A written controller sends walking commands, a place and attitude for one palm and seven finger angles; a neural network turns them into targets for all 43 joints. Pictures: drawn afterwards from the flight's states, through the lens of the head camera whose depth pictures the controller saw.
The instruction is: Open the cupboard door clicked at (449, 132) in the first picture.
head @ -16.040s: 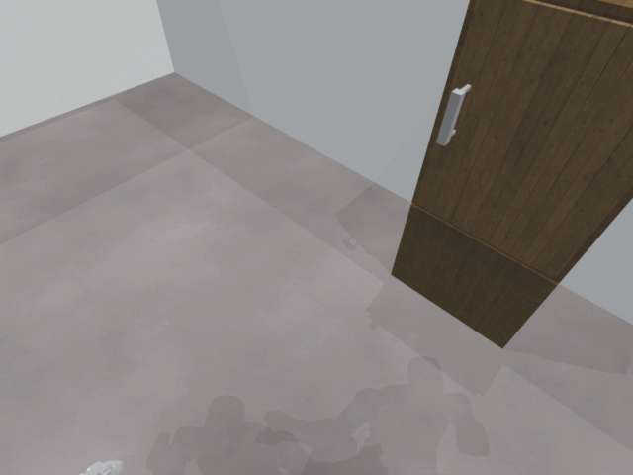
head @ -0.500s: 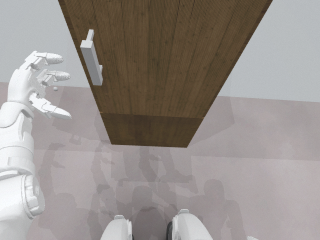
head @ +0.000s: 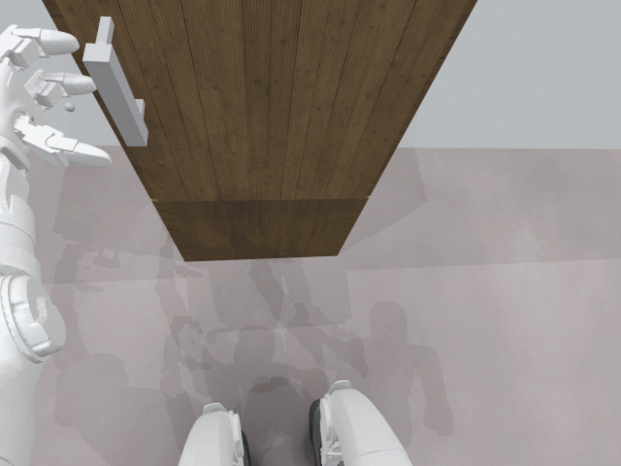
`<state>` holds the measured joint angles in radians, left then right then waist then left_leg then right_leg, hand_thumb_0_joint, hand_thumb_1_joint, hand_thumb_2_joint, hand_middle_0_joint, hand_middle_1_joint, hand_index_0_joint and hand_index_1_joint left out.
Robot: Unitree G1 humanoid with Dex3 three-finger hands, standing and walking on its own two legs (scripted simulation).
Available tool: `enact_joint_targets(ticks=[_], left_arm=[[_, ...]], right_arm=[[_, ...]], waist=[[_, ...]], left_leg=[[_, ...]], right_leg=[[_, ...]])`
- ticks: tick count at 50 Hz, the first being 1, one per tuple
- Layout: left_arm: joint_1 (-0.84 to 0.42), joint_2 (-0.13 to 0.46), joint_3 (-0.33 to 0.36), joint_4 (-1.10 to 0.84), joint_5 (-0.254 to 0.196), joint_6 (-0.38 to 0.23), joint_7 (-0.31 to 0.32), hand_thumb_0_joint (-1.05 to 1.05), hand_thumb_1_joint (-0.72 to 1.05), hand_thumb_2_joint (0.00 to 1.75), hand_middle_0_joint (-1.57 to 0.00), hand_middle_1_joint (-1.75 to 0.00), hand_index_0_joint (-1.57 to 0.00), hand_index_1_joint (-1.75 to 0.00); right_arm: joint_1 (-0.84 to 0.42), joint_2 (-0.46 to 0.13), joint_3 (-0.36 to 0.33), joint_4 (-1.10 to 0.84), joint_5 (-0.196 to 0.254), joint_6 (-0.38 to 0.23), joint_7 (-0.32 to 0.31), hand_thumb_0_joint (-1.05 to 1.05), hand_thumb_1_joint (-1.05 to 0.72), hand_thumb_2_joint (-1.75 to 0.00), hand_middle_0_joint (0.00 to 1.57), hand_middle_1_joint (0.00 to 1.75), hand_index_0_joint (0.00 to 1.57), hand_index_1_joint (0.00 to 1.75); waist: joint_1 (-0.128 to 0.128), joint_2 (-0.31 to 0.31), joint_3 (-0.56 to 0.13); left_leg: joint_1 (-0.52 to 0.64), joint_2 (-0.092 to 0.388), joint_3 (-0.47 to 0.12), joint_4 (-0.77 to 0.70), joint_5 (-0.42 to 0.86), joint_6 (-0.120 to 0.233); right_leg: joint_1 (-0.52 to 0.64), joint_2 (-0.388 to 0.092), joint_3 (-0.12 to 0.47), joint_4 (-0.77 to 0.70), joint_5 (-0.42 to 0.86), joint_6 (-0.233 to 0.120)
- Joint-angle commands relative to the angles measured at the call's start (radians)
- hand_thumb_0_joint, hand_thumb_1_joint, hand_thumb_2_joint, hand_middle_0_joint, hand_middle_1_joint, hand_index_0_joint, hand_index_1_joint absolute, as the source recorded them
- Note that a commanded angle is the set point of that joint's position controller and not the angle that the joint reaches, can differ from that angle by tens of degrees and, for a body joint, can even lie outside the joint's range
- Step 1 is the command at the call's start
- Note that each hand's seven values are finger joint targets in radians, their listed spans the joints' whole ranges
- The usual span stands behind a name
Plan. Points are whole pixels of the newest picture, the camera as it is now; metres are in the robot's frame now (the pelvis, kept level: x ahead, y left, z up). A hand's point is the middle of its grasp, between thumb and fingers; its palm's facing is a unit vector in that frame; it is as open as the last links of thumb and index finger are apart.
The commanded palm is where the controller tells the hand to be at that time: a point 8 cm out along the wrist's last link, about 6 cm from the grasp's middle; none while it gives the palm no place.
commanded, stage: move the hooked fingers beside the handle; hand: left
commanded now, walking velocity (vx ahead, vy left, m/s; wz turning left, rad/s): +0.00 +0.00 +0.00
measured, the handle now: (122, 86) +0.56 +0.17 +0.07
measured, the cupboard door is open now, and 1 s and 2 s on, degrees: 0 0 0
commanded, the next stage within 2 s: slide the fingers in behind the handle in 0.70 s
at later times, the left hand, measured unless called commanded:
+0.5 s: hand (64, 120) +0.51 +0.22 +0.08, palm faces -0.05 -1.00 -0.01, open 14.0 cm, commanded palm +0.50 +0.27 +0.08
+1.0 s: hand (75, 121) +0.51 +0.21 +0.07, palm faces -0.07 -1.00 -0.01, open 14.0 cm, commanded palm +0.49 +0.25 +0.07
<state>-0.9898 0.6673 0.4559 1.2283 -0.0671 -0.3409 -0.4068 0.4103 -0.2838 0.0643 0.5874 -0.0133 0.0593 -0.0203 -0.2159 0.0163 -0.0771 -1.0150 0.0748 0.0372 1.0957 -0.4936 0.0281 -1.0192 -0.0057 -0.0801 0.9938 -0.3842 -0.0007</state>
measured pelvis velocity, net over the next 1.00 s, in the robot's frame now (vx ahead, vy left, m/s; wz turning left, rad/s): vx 0.01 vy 0.00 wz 0.01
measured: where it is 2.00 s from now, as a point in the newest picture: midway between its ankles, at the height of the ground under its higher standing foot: outside the picture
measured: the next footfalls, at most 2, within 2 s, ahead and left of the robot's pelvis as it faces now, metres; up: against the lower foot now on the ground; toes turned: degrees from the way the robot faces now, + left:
none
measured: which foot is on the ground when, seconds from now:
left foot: down 0.00-1.00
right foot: down 0.00-1.00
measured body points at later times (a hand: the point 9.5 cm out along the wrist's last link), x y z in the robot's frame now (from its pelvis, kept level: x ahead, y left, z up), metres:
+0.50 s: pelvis +0.01 +0.00 +0.01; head +0.15 +0.03 +0.43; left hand +0.51 +0.28 +0.08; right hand +0.03 -0.27 -0.09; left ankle +0.01 +0.10 -0.66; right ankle +0.04 -0.13 -0.66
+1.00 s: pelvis +0.01 +0.00 +0.00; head +0.15 +0.04 +0.43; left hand +0.51 +0.27 +0.08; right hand +0.01 -0.26 -0.10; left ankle +0.01 +0.10 -0.66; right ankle +0.04 -0.13 -0.66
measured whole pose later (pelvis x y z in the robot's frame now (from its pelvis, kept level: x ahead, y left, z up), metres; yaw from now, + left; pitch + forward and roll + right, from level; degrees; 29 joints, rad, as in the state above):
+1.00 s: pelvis +0.01 +0.00 +0.00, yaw +1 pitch +22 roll -4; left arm -0.91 0.57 0.40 1.16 -0.10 -0.37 -0.39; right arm 0.39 -0.27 0.05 0.60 -0.01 0.08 -0.01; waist -0.18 0.01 -0.09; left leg -0.98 0.07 0.03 1.09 -0.50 0.03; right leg -0.98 -0.01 -0.09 0.98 -0.39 0.00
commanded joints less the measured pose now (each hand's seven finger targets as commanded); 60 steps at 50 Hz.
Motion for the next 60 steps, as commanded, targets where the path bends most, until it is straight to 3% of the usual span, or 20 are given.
enact_joint_targets(ticks=[1,4,5,7,9,12,16,18,20,21,23,24,27,30,38,40,47,49,56,60], left_arm=[[-0.359,0.285,0.051,-0.231,-0.035,-0.068,-0.007,0.0,-0.5,0.3,-0.3,-1.2,-0.3,-1.2],[-0.349,0.269,0.044,-0.255,-0.045,-0.064,-0.015,0.0,-0.5,0.3,-0.3,-1.2,-0.3,-1.2],[-0.332,0.306,0.072,-0.263,-0.042,-0.065,-0.012,0.0,-0.5,0.3,-0.3,-1.2,-0.3,-1.2],[-0.336,0.272,0.05,-0.28,-0.046,-0.064,-0.009,0.0,-0.5,0.3,-0.3,-1.2,-0.3,-1.2],[-0.338,0.283,0.061,-0.332,-0.049,-0.083,-0.008,0.0,-0.5,0.3,-0.3,-1.2,-0.3,-1.2],[-0.328,0.181,-0.002,-0.323,-0.063,-0.082,-0.003,0.0,-0.5,0.3,-0.3,-1.2,-0.3,-1.2],[-0.31,0.202,0.014,-0.271,-0.06,-0.068,0.001,0.0,-0.5,0.3,-0.3,-1.2,-0.3,-1.2],[-0.3,0.201,0.009,-0.289,-0.055,-0.079,0.003,0.0,-0.5,0.3,-0.3,-1.2,-0.3,-1.2],[-0.301,0.202,0.011,-0.289,-0.055,-0.088,0.004,0.0,-0.5,0.3,-0.3,-1.2,-0.3,-1.2],[-0.297,0.167,-0.013,-0.27,-0.061,-0.084,0.003,0.0,-0.5,0.3,-0.3,-1.2,-0.3,-1.2],[-0.344,0.188,-0.007,-0.267,-0.067,-0.09,0.0,0.0,-0.5,0.3,-0.3,-1.2,-0.3,-1.2],[-0.333,0.232,0.03,-0.27,-0.061,-0.093,0.003,0.0,-0.5,0.3,-0.3,-1.2,-0.3,-1.2],[-0.32,0.218,0.015,-0.256,-0.056,-0.09,-0.003,0.0,-0.5,0.3,-0.3,-1.2,-0.3,-1.2],[-0.336,0.234,0.023,-0.288,-0.06,-0.099,-0.015,0.0,-0.5,0.3,-0.3,-1.2,-0.3,-1.2],[-0.324,0.162,-0.015,-0.288,-0.081,-0.083,-0.019,0.0,-0.5,0.3,-0.3,-1.2,-0.3,-1.2],[-0.34,0.188,-0.004,-0.274,-0.069,-0.079,-0.012,0.0,-0.5,0.3,-0.3,-1.2,-0.3,-1.2],[-0.377,0.133,-0.04,-0.295,-0.062,-0.096,0.02,0.0,-0.5,0.3,-0.3,-1.2,-0.3,-1.2],[-0.375,0.15,-0.023,-0.285,-0.06,-0.098,0.031,0.0,-0.5,0.3,-0.3,-1.2,-0.3,-1.2],[-0.376,0.126,-0.032,-0.267,-0.04,-0.092,0.078,0.0,-0.5,0.3,-0.3,-1.2,-0.3,-1.2],[-0.371,0.109,-0.039,-0.297,-0.033,-0.113,0.093,0.0,-0.5,0.3,-0.3,-1.2,-0.3,-1.2]], right_arm=[[0.187,-0.198,-0.074,-0.052,0.0,0.0,-0.005,0.0,-0.9,-0.9,0.2,0.3,0.2,0.3],[0.19,-0.195,-0.076,-0.054,0.003,0.01,-0.002,0.0,-0.9,-0.9,0.2,0.3,0.2,0.3],[0.192,-0.197,-0.077,-0.055,0.003,0.014,-0.002,0.0,-0.9,-0.9,0.2,0.3,0.2,0.3],[0.186,-0.191,-0.078,-0.056,0.004,0.016,-0.001,0.0,-0.9,-0.9,0.2,0.3,0.2,0.3],[0.188,-0.191,-0.081,-0.055,0.003,0.019,-0.001,0.0,-0.9,-0.9,0.2,0.3,0.2,0.3],[0.176,-0.183,-0.085,-0.042,0.005,0.018,0.003,0.0,-0.9,-0.9,0.2,0.3,0.2,0.3],[0.176,-0.186,-0.083,-0.04,0.007,0.02,-0.001,0.0,-0.9,-0.9,0.2,0.3,0.2,0.3],[0.171,-0.184,-0.082,-0.047,0.007,0.02,-0.001,0.0,-0.9,-0.9,0.2,0.3,0.2,0.3],[0.166,-0.182,-0.084,-0.04,0.006,0.021,-0.001,0.0,-0.9,-0.9,0.2,0.3,0.2,0.3],[0.157,-0.18,-0.082,-0.046,0.009,0.02,0.0,0.0,-0.9,-0.9,0.2,0.3,0.2,0.3],[0.154,-0.184,-0.078,-0.043,0.009,0.018,-0.004,0.0,-0.9,-0.9,0.2,0.3,0.2,0.3],[0.154,-0.188,-0.08,-0.045,0.008,0.019,-0.006,0.0,-0.9,-0.9,0.2,0.3,0.2,0.3],[0.144,-0.183,-0.077,-0.049,0.009,0.015,-0.006,0.0,-0.9,-0.9,0.2,0.3,0.2,0.3],[0.146,-0.187,-0.079,-0.046,0.008,0.014,-0.007,0.0,-0.9,-0.9,0.2,0.3,0.2,0.3],[0.148,-0.184,-0.081,-0.045,0.01,0.012,-0.004,0.0,-0.9,-0.9,0.2,0.3,0.2,0.3],[0.147,-0.186,-0.08,-0.037,0.01,0.014,-0.006,0.0,-0.9,-0.9,0.2,0.3,0.2,0.3],[0.146,-0.18,-0.081,-0.032,0.005,0.002,0.0,0.0,-0.9,-0.9,0.2,0.3,0.2,0.3],[0.152,-0.182,-0.081,-0.029,0.004,0.0,0.002,0.0,-0.9,-0.9,0.2,0.3,0.2,0.3],[0.157,-0.178,-0.081,-0.034,0.002,0.002,0.008,0.0,-0.9,-0.9,0.2,0.3,0.2,0.3],[0.157,-0.172,-0.082,-0.039,-0.001,-0.003,0.011,0.0,-0.9,-0.9,0.2,0.3,0.2,0.3]], waist=[[0.031,0.158,-0.564],[0.032,0.162,-0.57],[0.045,0.178,-0.568],[0.032,0.151,-0.552],[0.047,0.205,-0.598],[0.026,0.197,-0.536],[0.027,0.135,-0.492],[0.035,0.181,-0.499],[0.037,0.162,-0.506],[0.025,0.158,-0.483],[0.016,0.135,-0.46],[0.032,0.151,-0.496],[0.028,0.135,-0.5],[0.035,0.175,-0.543],[0.023,0.155,-0.512],[0.022,0.154,-0.505],[0.015,0.175,-0.504],[0.022,0.182,-0.514],[0.019,0.14,-0.487],[0.029,0.16,-0.536]], left_leg=[[0.38,-0.035,-0.086,-0.127,0.444,-0.003],[0.378,-0.038,-0.076,-0.13,0.454,0.0],[0.386,-0.037,-0.078,-0.135,0.464,-0.002],[0.375,-0.038,-0.075,-0.137,0.455,0.002],[0.439,-0.036,-0.083,-0.138,0.51,-0.007],[0.467,-0.032,-0.088,-0.143,0.508,-0.009],[0.399,-0.039,-0.08,-0.149,0.465,-0.002],[0.43,-0.04,-0.08,-0.145,0.497,-0.005],[0.444,-0.035,-0.087,-0.143,0.516,-0.01],[0.428,-0.038,-0.081,-0.144,0.489,-0.007],[0.396,-0.04,-0.082,-0.142,0.452,-0.003],[0.402,-0.04,-0.081,-0.14,0.463,-0.005],[0.374,-0.043,-0.075,-0.132,0.444,-0.002],[0.431,-0.038,-0.087,-0.124,0.502,-0.009],[0.433,-0.037,-0.093,-0.13,0.496,-0.007],[0.416,-0.036,-0.094,-0.132,0.465,-0.009],[0.422,-0.039,-0.096,-0.14,0.407,-0.01],[0.435,-0.038,-0.101,-0.14,0.426,-0.013],[0.394,-0.041,-0.096,-0.145,0.388,-0.01],[0.417,-0.043,-0.096,-0.14,0.421,-0.012]], right_leg=[[0.266,0.052,0.043,-0.082,0.272,-0.019],[0.294,0.054,0.048,-0.089,0.306,-0.019],[0.299,0.054,0.045,-0.089,0.306,-0.021],[0.304,0.056,0.046,-0.096,0.31,-0.017],[0.299,0.057,0.043,-0.09,0.327,-0.023],[0.245,0.059,0.032,-0.107,0.296,-0.02],[0.285,0.056,0.037,-0.109,0.303,-0.018],[0.271,0.056,0.036,-0.101,0.312,-0.026],[0.268,0.055,0.034,-0.1,0.315,-0.023],[0.259,0.056,0.036,-0.106,0.305,-0.021],[0.268,0.055,0.036,-0.1,0.293,-0.024],[0.283,0.053,0.041,-0.097,0.304,-0.022],[0.297,0.051,0.045,-0.095,0.308,-0.02],[0.277,0.053,0.042,-0.084,0.321,-0.023],[0.247,0.057,0.029,-0.09,0.299,-0.025],[0.243,0.054,0.032,-0.092,0.28,-0.021],[0.219,0.053,0.032,-0.1,0.227,-0.023],[0.213,0.054,0.028,-0.094,0.23,-0.026],[0.224,0.052,0.03,-0.097,0.217,-0.022],[0.241,0.052,0.032,-0.085,0.245,-0.024]])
